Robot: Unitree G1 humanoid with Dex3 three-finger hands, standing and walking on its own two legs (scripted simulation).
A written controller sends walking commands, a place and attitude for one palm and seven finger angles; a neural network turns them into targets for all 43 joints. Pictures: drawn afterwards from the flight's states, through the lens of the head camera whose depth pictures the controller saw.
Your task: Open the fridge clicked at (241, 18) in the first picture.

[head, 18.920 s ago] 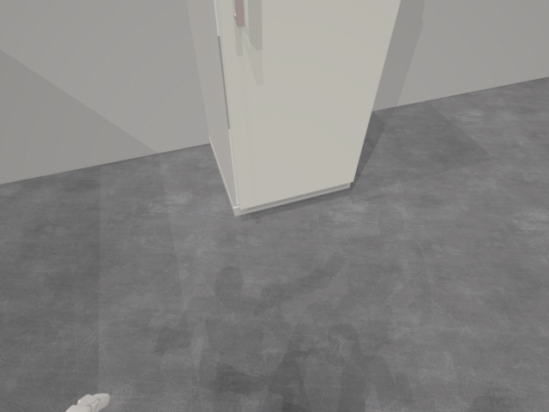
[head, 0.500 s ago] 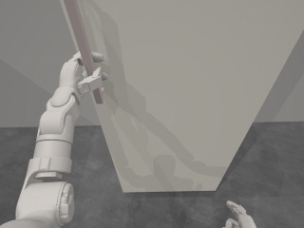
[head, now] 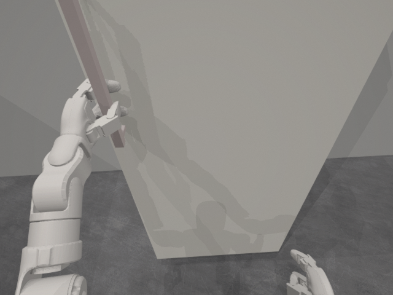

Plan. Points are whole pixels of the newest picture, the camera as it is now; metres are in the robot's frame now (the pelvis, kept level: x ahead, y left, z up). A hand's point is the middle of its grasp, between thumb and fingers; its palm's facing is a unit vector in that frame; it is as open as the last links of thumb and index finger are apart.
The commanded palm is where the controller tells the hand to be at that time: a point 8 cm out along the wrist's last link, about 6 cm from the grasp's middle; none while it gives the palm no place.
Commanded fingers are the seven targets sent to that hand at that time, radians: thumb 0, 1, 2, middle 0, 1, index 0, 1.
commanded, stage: pull the door a little, standing still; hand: left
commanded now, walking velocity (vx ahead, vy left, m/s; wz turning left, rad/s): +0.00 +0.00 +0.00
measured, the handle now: (101, 79) +0.42 +0.20 +0.27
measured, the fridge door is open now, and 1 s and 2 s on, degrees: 0 8 30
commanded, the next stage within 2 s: walk backward, drawing the door open in 0.52 s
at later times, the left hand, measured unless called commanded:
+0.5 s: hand (115, 125) +0.35 +0.16 +0.22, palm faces +0.08 -1.00 -0.06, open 6.2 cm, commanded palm +0.26 +0.21 +0.22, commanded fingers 0.00 0.90 0.90 -0.45 -1.40 -0.45 -1.40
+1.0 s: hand (111, 143) +0.31 +0.16 +0.21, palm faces +0.30 -0.89 -0.33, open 6.8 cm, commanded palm +0.26 +0.20 +0.21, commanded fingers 0.00 0.90 0.90 -0.45 -1.40 -0.45 -1.40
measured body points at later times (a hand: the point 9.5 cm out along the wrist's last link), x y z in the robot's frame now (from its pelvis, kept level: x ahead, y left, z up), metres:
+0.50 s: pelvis +0.05 +0.01 +0.00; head +0.03 -0.02 +0.45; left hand +0.34 +0.22 +0.22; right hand +0.24 -0.21 -0.08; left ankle -0.05 +0.11 -0.73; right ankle -0.02 -0.10 -0.74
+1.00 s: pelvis +0.09 -0.02 +0.00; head +0.14 -0.06 +0.45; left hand +0.29 +0.20 +0.23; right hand +0.27 -0.22 -0.10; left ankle -0.01 +0.11 -0.68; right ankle +0.11 -0.06 -0.74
